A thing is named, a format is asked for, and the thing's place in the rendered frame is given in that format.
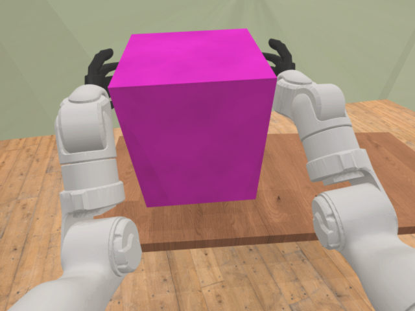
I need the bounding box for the table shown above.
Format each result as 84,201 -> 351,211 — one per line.
93,132 -> 415,252

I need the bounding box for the right robot hand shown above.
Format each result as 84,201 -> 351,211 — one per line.
262,39 -> 295,76

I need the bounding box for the left robot upper arm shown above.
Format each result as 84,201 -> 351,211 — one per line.
7,216 -> 142,311

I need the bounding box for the right robot upper arm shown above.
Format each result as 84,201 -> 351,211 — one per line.
312,183 -> 415,311

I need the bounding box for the carton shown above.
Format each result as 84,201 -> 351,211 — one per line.
108,29 -> 277,207

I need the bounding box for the robot right forearm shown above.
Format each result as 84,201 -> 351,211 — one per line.
272,70 -> 398,233

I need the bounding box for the left robot hand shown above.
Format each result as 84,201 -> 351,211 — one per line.
85,49 -> 119,109

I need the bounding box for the robot left forearm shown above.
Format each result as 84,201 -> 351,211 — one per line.
54,84 -> 125,269

